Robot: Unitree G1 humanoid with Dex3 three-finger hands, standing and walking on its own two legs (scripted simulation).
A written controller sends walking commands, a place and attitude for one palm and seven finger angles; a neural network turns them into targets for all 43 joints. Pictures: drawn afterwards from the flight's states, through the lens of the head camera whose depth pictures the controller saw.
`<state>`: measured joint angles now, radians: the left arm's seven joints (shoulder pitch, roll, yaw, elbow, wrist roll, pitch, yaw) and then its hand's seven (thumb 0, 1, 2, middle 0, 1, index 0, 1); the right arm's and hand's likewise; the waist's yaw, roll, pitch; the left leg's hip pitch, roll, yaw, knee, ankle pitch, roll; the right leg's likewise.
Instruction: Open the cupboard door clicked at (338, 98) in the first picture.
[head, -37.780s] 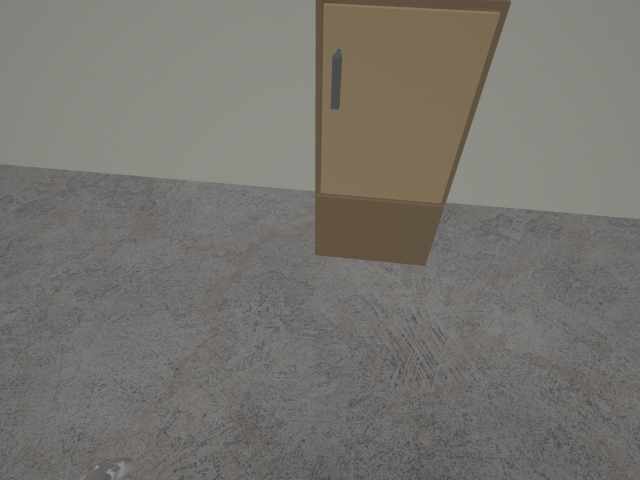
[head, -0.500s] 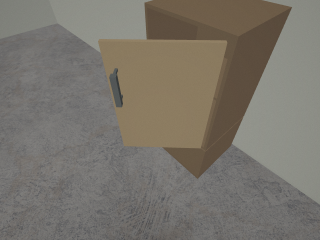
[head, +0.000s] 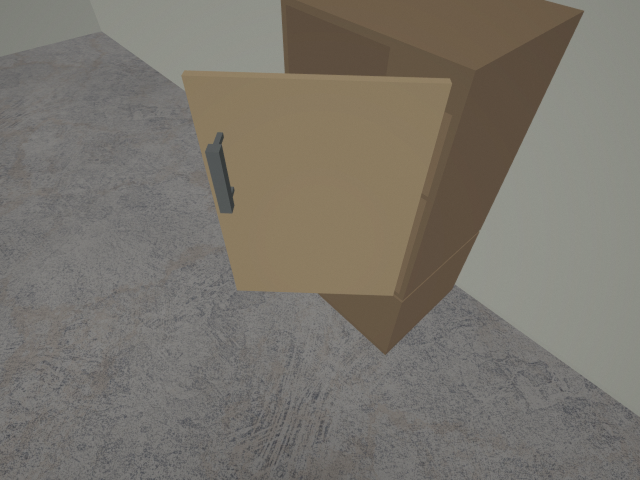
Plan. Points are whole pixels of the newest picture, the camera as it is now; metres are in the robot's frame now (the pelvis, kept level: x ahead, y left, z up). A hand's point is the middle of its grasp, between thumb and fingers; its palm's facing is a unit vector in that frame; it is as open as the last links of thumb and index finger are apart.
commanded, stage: shuffle to correct the standing spot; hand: left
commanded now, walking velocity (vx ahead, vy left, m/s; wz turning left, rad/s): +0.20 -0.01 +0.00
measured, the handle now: (223, 173) +0.61 +0.22 +0.02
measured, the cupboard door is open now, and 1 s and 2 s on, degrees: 45 45 45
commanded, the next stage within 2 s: come to a stop and stand still in 0.10 s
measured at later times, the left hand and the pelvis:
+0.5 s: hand out of the picture +0.10 +0.21 -0.18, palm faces +0.02 -0.99 -0.17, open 7.4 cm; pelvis +0.08 +0.03 +0.01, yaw -2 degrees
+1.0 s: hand out of the picture +0.15 +0.15 -0.15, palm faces -0.09 -0.96 -0.27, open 7.4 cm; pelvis +0.06 -0.03 -0.01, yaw -3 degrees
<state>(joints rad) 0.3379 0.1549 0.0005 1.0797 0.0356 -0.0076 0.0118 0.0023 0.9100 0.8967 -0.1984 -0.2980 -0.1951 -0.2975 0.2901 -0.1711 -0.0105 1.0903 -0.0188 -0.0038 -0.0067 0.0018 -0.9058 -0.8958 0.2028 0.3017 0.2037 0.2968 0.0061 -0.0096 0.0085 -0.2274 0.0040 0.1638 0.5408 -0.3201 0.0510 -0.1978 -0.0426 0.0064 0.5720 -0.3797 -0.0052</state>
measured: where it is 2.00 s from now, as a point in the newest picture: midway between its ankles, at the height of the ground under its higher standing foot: outside the picture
